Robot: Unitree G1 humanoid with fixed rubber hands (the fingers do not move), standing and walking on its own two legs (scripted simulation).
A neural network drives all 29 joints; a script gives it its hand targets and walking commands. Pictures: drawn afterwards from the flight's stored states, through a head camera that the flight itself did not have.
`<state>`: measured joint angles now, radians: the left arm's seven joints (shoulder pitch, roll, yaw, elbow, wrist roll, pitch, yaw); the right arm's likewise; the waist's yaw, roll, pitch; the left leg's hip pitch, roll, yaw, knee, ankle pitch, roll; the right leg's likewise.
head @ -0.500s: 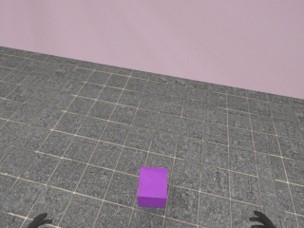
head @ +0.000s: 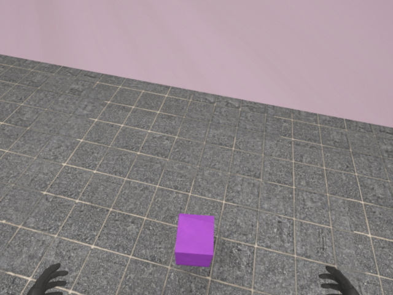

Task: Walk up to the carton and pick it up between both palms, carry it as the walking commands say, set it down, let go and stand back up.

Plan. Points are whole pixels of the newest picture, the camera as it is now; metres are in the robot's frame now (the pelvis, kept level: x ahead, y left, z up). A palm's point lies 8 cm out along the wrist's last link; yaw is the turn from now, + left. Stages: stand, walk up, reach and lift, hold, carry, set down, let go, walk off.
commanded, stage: reach and lift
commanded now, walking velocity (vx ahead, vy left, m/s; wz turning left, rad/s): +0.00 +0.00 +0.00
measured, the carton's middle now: (194, 241) +0.42 -0.02 -0.67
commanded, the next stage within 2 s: none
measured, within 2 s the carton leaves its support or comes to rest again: neither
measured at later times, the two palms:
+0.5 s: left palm (85, 250) +0.23 +0.26 -0.13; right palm (307, 257) +0.22 -0.27 -0.13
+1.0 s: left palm (125, 213) +0.35 +0.20 -0.19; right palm (272, 217) +0.34 -0.22 -0.18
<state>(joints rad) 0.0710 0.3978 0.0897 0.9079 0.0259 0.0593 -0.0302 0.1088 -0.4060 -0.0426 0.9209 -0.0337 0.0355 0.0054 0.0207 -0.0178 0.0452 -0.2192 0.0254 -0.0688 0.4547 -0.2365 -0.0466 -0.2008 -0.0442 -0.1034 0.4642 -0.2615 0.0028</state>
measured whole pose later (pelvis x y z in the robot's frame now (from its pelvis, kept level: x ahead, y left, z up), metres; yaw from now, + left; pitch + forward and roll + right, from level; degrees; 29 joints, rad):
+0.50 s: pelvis -0.03 +0.02 -0.04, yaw -5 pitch +13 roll +0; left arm -0.14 0.24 0.16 0.57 0.01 0.24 0.00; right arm -0.21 -0.31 -0.14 0.64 -0.05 0.24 0.05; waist 0.02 -0.01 0.06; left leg -0.69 0.02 0.00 0.85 -0.38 -0.03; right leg -0.71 -0.04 0.01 0.86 -0.37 0.03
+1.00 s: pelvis -0.08 +0.01 -0.09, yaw -4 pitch +31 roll +0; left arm -0.75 0.19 0.25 0.74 0.00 0.22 0.06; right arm -0.82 -0.25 -0.23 0.81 -0.04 0.22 -0.01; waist 0.01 0.00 0.01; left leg -1.25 0.02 -0.04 1.03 -0.32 -0.04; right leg -1.26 -0.02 0.01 1.02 -0.31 0.01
